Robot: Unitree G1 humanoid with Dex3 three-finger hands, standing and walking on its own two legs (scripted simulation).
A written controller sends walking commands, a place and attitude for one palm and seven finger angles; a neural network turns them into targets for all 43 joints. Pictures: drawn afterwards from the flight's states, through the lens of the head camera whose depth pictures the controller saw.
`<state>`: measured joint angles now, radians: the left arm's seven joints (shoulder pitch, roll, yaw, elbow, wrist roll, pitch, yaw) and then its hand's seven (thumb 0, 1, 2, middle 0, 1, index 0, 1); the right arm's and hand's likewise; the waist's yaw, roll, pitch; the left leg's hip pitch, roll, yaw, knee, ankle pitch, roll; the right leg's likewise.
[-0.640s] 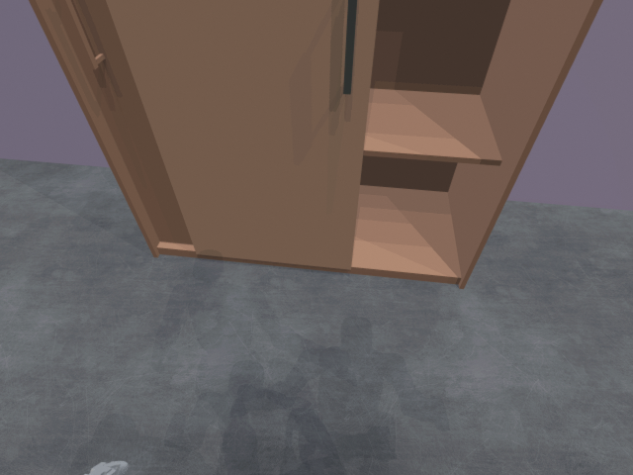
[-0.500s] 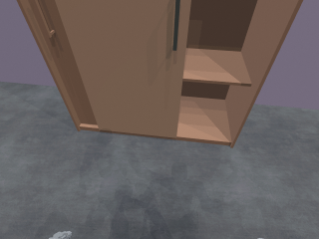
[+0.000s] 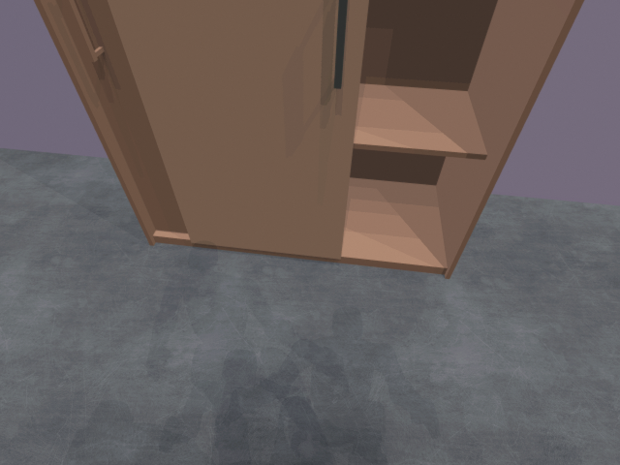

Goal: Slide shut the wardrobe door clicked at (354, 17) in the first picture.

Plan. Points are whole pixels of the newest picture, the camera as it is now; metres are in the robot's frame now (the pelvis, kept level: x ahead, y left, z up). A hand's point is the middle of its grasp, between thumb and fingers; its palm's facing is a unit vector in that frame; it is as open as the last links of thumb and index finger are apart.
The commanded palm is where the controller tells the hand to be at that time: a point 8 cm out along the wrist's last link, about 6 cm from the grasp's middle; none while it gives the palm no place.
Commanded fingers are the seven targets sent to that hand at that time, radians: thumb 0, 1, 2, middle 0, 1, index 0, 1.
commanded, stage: stand and wait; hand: left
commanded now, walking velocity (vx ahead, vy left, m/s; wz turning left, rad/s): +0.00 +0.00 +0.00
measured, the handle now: (342, 27) +0.98 -0.01 +0.16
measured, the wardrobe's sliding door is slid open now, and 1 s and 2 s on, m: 0.43 0.43 0.43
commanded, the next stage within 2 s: look at it before walking up in 0.18 s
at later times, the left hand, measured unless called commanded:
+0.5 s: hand out of the picture +0.09 +0.25 -0.15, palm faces -0.03 -0.94 -0.34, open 7.4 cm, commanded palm none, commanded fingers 0.00 0.90 0.90 -0.20 -0.30 -0.20 -0.30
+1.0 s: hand out of the picture +0.09 +0.25 -0.15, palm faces -0.04 -0.94 -0.34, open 7.4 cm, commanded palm none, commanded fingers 0.00 0.90 0.90 -0.20 -0.30 -0.20 -0.30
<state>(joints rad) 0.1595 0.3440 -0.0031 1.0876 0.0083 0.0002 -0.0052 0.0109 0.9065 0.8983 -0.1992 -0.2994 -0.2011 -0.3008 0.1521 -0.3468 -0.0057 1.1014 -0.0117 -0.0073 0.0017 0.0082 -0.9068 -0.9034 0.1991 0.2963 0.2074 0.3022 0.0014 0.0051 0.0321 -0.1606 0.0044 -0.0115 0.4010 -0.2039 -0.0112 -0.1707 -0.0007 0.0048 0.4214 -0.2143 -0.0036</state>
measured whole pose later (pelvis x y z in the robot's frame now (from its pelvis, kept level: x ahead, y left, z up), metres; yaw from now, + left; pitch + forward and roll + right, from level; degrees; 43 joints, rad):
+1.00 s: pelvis +0.02 +0.00 +0.00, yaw -2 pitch -1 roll +0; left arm 0.15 0.33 0.00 1.08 0.01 0.00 0.00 0.01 0.91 0.90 -0.20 -0.30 -0.20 -0.30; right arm 0.11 -0.33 0.00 1.10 -0.01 -0.01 0.00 0.01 -0.91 -0.90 0.20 0.30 0.21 0.30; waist 0.01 0.00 0.02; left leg -0.13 0.02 0.01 0.38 -0.22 -0.01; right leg -0.15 0.01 0.03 0.39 -0.22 0.00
